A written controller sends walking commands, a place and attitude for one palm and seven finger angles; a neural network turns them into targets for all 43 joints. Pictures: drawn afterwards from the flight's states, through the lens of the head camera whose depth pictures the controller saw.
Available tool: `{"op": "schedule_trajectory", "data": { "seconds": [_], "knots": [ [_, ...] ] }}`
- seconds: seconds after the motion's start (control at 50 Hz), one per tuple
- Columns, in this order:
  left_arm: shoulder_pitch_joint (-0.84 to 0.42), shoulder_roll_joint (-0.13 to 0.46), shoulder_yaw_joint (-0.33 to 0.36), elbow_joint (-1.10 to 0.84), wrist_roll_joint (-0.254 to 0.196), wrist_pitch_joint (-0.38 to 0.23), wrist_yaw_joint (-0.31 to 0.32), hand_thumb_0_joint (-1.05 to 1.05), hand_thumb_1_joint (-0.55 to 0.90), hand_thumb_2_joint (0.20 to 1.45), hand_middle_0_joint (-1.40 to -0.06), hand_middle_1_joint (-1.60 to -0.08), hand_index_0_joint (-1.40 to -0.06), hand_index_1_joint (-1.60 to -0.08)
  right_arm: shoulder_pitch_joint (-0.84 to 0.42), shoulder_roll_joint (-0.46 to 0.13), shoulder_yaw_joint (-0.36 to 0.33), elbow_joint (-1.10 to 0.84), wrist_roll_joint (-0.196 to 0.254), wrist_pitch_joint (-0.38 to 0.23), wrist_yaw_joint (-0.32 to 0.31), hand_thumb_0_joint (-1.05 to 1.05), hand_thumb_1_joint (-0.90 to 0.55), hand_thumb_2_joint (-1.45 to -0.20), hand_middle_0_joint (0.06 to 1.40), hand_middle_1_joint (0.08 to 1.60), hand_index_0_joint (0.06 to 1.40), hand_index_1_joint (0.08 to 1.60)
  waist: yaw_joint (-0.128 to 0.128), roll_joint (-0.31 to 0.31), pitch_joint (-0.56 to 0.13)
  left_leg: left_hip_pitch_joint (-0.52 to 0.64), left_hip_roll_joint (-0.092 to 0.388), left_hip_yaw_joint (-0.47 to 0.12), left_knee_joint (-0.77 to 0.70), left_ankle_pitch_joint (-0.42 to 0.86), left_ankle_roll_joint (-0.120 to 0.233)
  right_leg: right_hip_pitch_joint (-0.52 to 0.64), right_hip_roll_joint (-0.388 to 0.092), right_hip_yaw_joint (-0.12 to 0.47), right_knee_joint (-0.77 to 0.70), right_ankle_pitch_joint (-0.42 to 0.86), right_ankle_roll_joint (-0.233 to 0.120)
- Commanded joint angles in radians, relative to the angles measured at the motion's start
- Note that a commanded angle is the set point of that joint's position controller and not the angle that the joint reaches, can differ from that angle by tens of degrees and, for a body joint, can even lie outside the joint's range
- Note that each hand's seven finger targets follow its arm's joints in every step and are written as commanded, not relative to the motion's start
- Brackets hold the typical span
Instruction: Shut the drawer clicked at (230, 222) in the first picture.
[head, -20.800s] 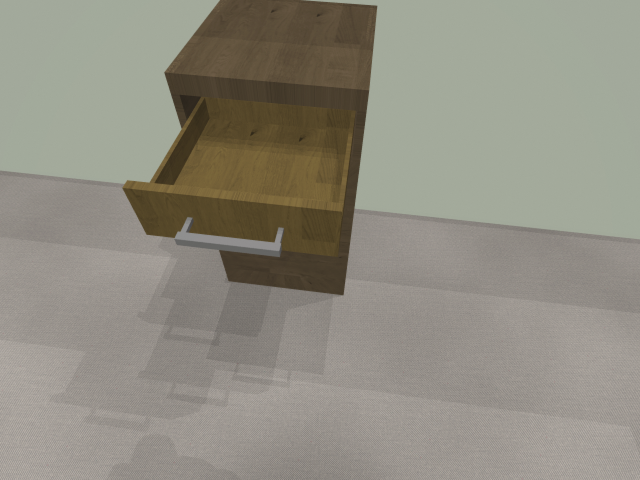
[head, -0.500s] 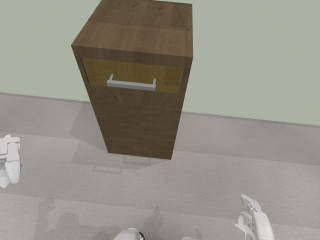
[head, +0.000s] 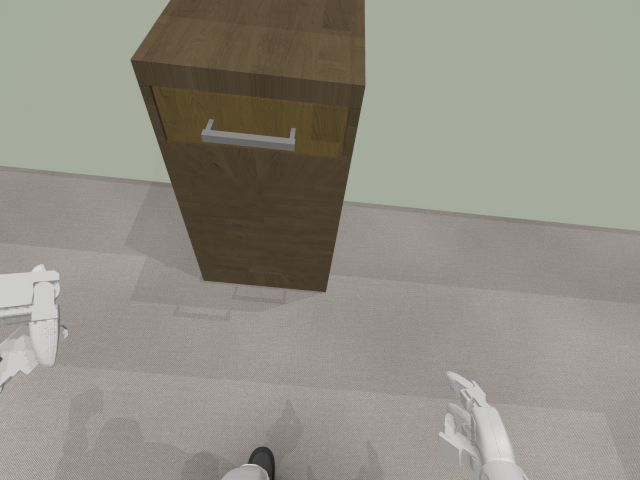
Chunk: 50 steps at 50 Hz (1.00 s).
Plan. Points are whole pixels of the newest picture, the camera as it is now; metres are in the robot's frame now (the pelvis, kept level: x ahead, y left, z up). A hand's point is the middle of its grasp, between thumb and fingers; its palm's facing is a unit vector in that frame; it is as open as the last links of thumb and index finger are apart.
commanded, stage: stop stepping back and stand still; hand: left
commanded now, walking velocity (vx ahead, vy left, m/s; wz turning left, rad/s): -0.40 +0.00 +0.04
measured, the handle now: (250, 134) +0.74 +0.20 -0.07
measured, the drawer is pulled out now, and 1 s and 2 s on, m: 0.00 0.00 0.00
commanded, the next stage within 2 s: let the arm hang, fingers relaxed in 0.74 s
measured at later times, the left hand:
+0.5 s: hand out of the picture +0.10 +0.23 +0.16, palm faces +0.36 -0.82 -0.44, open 3.3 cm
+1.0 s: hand out of the picture +0.11 +0.22 -0.07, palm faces +0.16 -0.92 -0.35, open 3.1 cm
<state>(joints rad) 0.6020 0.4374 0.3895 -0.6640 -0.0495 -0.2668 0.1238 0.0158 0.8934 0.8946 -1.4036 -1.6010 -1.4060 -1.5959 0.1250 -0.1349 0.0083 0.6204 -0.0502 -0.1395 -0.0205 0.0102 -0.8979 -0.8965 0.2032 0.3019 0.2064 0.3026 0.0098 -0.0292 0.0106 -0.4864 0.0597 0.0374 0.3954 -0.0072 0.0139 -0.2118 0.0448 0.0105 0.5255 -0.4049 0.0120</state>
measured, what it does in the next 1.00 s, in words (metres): steps on the spot: right foot, then left foot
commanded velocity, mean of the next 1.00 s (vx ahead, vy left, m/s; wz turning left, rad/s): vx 0.11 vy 0.01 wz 0.00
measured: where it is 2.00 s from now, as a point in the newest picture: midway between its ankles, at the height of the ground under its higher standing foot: outside the picture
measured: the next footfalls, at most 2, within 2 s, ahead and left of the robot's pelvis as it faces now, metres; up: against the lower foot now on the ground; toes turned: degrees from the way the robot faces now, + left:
right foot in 0.02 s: -0.04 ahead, -0.12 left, +0.00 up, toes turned +2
left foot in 0.24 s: +0.02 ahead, +0.09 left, +0.00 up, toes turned +3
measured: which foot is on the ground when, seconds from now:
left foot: down 0.00-0.06, up 0.08-0.22, down 0.24-1.00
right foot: up 0.00-0.00, down 0.02-1.00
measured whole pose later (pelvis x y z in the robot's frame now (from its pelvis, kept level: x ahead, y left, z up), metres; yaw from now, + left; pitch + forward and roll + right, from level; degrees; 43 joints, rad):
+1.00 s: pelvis -0.07 -0.01 -0.01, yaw +4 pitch +0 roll +0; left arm 0.28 0.26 0.11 0.37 0.04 0.03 0.03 0.00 0.91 0.90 -1.31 -1.52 -1.32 -1.52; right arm 0.20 -0.20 -0.01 0.82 -0.03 -0.02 0.01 0.01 -0.90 -0.90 0.20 0.30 0.20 0.30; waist -0.03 0.04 -0.03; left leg -0.40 -0.03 -0.01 0.66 -0.26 0.03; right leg -0.27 0.01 -0.04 0.66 -0.40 -0.02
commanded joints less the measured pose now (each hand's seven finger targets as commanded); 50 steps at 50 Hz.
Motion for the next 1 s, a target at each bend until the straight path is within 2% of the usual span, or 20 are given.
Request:
{"op": "schedule_trajectory", "data": {
  "seconds": [0.0,0.04,0.08,0.14,0.24,0.28,0.36,0.44,0.52,0.6,0.66,0.68,0.72,0.74,0.8,0.82,0.86,0.92,0.94,0.98],
  "knots": [
    [0.078,0.195,0.174,-0.211,-0.034,-0.076,-0.004,0.0,0.9,0.9,-1.4,-1.6,-1.4,-1.6,-0.033,-0.187,-0.072,-0.164,0.017,0.009,-0.018,0.0,-0.9,-0.9,0.2,0.3,0.2,0.3,0.0,0.133,-0.232,0.288,0.087,-0.063,0.014,-0.049,0.013,0.01,-0.063,0.008,-0.241,0.254,-0.022],
    [0.115,0.18,0.166,-0.158,-0.048,-0.066,0.001,0.0,0.9,0.9,-1.4,-1.6,-1.4,-1.6,-0.022,-0.164,-0.078,-0.187,0.055,0.032,-0.025,0.0,-0.9,-0.9,0.2,0.3,0.2,0.3,-0.01,-0.187,-0.189,0.249,-0.077,0.033,0.335,-0.281,-0.05,-0.179,-0.275,0.197,-0.334,0.243,-0.073],
    [0.145,0.183,0.205,-0.118,-0.043,-0.021,0.029,0.0,0.9,0.9,-1.4,-1.6,-1.4,-1.6,-0.04,-0.164,-0.07,-0.191,0.064,0.05,-0.029,0.0,-0.9,-0.9,0.2,0.3,0.2,0.3,-0.007,-0.12,-0.199,0.033,-0.064,-0.034,0.515,-0.354,-0.032,-0.057,-0.339,0.232,-0.204,0.564,-0.145],
    [0.113,0.123,0.129,-0.084,-0.023,0.007,0.05,0.0,0.9,0.9,-1.4,-1.6,-1.4,-1.6,-0.036,-0.153,-0.043,-0.188,0.07,0.052,-0.05,0.0,-0.9,-0.9,0.2,0.3,0.2,0.3,-0.038,-0.041,-0.144,0.121,-0.053,-0.006,0.224,-0.232,-0.011,0.012,-0.256,0.105,-0.123,0.603,-0.102],
    [0.049,0.118,0.082,-0.062,-0.006,-0.005,0.047,0.0,0.9,0.9,-1.4,-1.6,-1.4,-1.6,0.001,-0.225,-0.071,-0.179,0.08,-0.006,-0.068,0.0,-0.9,-0.9,0.2,0.3,0.2,0.3,-0.015,-0.024,-0.079,0.31,0.03,-0.073,0.03,0.01,0.049,-0.011,-0.134,0.086,-0.136,0.407,0.026],
    [0.035,0.136,0.093,-0.104,0.001,-0.015,0.042,0.0,0.9,0.9,-1.4,-1.6,-1.4,-1.6,-0.003,-0.213,-0.057,-0.172,0.068,-0.002,-0.067,0.0,-0.9,-0.9,0.2,0.3,0.2,0.3,-0.023,0.124,-0.107,0.302,0.029,-0.116,0.015,0.046,0.052,0.001,-0.12,0.043,-0.095,0.357,0.003],
    [0.027,0.106,0.074,-0.107,0.01,-0.027,0.042,0.0,0.9,0.9,-1.4,-1.6,-1.4,-1.6,-0.008,-0.21,-0.055,-0.17,0.06,-0.018,-0.061,0.0,-0.9,-0.9,0.2,0.3,0.2,0.3,-0.026,0.105,-0.016,0.187,0.038,-0.183,-0.08,-0.387,0.05,-0.027,-0.08,0.037,-0.174,0.015,-0.012],
    [0.021,0.09,0.076,-0.089,0.019,-0.02,0.045,0.0,0.9,0.9,-1.4,-1.6,-1.4,-1.6,-0.004,-0.203,-0.056,-0.169,0.047,-0.019,-0.064,0.0,-0.9,-0.9,0.2,0.3,0.2,0.3,-0.027,0.162,0.006,0.122,0.033,-0.189,-0.128,-0.575,0.037,-0.029,-0.052,0.021,-0.16,-0.129,-0.039],
    [-0.001,0.084,0.071,-0.071,0.015,-0.001,0.047,0.0,0.9,0.9,-1.4,-1.6,-1.4,-1.6,0.011,-0.187,-0.053,-0.16,0.038,-0.009,-0.068,0.0,-0.9,-0.9,0.2,0.3,0.2,0.3,-0.03,0.088,-0.006,0.135,0.01,-0.153,-0.045,-0.514,0.032,-0.039,-0.067,0.051,-0.184,-0.142,-0.066],
    [-0.06,0.074,0.048,-0.077,0.007,0.011,0.052,0.0,0.9,0.9,-1.4,-1.6,-1.4,-1.6,0.023,-0.182,-0.052,-0.139,0.043,0.0,-0.065,0.0,-0.9,-0.9,0.2,0.3,0.2,0.3,-0.04,-0.072,0.009,0.188,-0.04,-0.049,0.273,-0.324,0.011,-0.16,-0.229,0.239,-0.298,-0.234,-0.149],
    [-0.099,0.071,0.037,-0.083,0.007,0.018,0.054,0.0,0.9,0.9,-1.4,-1.6,-1.4,-1.6,0.017,-0.187,-0.046,-0.134,0.048,-0.003,-0.064,0.0,-0.9,-0.9,0.2,0.3,0.2,0.3,-0.044,-0.013,0.023,0.286,-0.02,-0.056,0.188,-0.338,0.02,-0.234,-0.196,0.138,-0.193,-0.194,-0.126],
    [-0.116,0.08,0.041,-0.101,0.005,0.022,0.05,0.0,0.9,0.9,-1.4,-1.6,-1.4,-1.6,-0.001,-0.196,-0.046,-0.142,0.048,-0.004,-0.068,0.0,-0.9,-0.9,0.2,0.3,0.2,0.3,-0.046,0.073,0.045,0.302,0.008,-0.12,0.103,-0.404,0.028,-0.277,-0.141,0.079,-0.118,-0.204,-0.095],
    [-0.107,0.083,0.058,-0.13,0.016,0.017,0.051,0.0,0.9,0.9,-1.4,-1.6,-1.4,-1.6,-0.004,-0.189,-0.025,-0.152,0.048,-0.016,-0.071,0.0,-0.9,-0.9,0.2,0.3,0.2,0.3,-0.041,0.31,0.049,0.202,0.161,-0.44,-0.246,-0.774,0.085,-0.207,0.003,-0.036,0.168,-0.131,-0.019],
    [-0.106,0.085,0.065,-0.112,0.026,0.019,0.052,0.0,0.9,0.9,-1.4,-1.6,-1.4,-1.6,0.0,-0.173,-0.021,-0.155,0.043,-0.022,-0.073,0.0,-0.9,-0.9,0.2,0.3,0.2,0.3,-0.036,0.3,0.058,0.135,0.21,-0.526,-0.329,-0.831,0.111,-0.174,0.005,-0.02,0.298,-0.094,-0.018],
    [-0.041,0.11,0.084,-0.144,0.025,0.008,0.053,0.0,0.9,0.9,-1.4,-1.6,-1.4,-1.6,0.007,-0.156,-0.022,-0.152,0.034,-0.045,-0.057,0.0,-0.9,-0.9,0.2,0.3,0.2,0.3,-0.013,0.146,-0.015,0.191,0.173,-0.37,-0.227,-0.488,0.118,-0.084,-0.048,-0.007,0.138,-0.06,-0.021],
    [-0.134,-0.139,-0.279,0.752,0.111,0.189,-0.086,0.0,0.9,0.9,-1.4,-1.6,-1.4,-1.6,0.005,-0.286,-0.093,0.118,0.023,-0.044,0.011,0.0,-0.9,-0.9,0.2,0.3,0.2,0.3,-0.052,0.092,0.003,0.207,0.103,-0.284,0.086,-0.005,0.096,-0.195,-0.092,0.008,0.128,0.06,-0.018],
    [-0.102,-0.177,-0.301,0.824,0.088,0.275,-0.111,0.0,0.9,0.9,-1.32,-1.513,-1.32,-1.513,0.087,-0.174,-0.066,0.078,0.045,0.051,0.01,0.0,-0.9,-0.9,0.2,0.3,0.2,0.3,-0.009,-0.067,-0.125,0.178,0.034,-0.132,0.201,-0.104,0.039,-0.052,-0.135,0.054,-0.022,0.22,-0.042],
    [-0.225,-0.111,-0.293,0.967,0.089,0.272,-0.117,0.0,0.9,0.9,-1.2,-1.383,-1.2,-1.383,0.109,-0.16,-0.051,0.087,0.025,0.094,0.017,0.0,-0.9,-0.9,0.2,0.3,0.2,0.3,-0.02,-0.236,-0.04,0.113,-0.054,-0.071,0.283,-0.187,0.019,-0.096,-0.212,0.109,-0.091,0.222,-0.108],
    [-0.256,-0.11,-0.297,1.036,0.086,0.27,-0.112,0.0,0.9,0.9,-1.16,-1.34,-1.16,-1.34,0.087,-0.171,-0.056,0.101,0.018,0.105,0.015,0.0,-0.9,-0.9,0.2,0.3,0.2,0.3,-0.016,-0.264,-0.018,0.116,-0.055,-0.061,0.306,-0.154,0.017,-0.09,-0.224,0.117,-0.094,0.324,-0.126],
    [-0.312,-0.105,-0.31,1.162,0.08,0.278,-0.103,0.0,0.9,0.9,-1.08,-1.253,-1.08,-1.253,0.096,-0.18,-0.056,0.138,0.015,0.125,0.012,0.0,-0.9,-0.9,0.2,0.3,0.2,0.3,-0.029,-0.159,0.002,0.182,-0.032,-0.084,0.244,-0.054,0.021,-0.09,-0.196,0.08,-0.057,0.369,-0.12]
  ]
}}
